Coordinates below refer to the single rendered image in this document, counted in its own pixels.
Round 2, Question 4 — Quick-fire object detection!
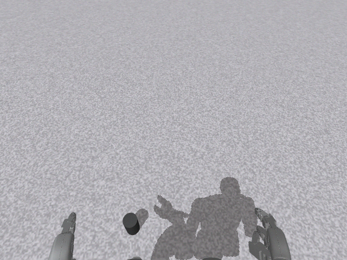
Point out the left robot hand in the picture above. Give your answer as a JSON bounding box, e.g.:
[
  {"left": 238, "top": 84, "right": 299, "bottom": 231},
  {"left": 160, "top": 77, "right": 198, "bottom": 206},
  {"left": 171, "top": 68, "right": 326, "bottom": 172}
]
[{"left": 48, "top": 212, "right": 76, "bottom": 260}]

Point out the right robot hand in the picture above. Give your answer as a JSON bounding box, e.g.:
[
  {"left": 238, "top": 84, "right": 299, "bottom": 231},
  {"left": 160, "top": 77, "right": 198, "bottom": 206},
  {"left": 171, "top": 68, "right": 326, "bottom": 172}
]
[{"left": 248, "top": 207, "right": 291, "bottom": 260}]

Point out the can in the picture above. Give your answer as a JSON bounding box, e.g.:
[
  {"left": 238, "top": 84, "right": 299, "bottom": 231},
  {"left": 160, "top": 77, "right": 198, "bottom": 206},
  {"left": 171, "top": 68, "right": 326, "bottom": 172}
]
[{"left": 123, "top": 213, "right": 140, "bottom": 235}]

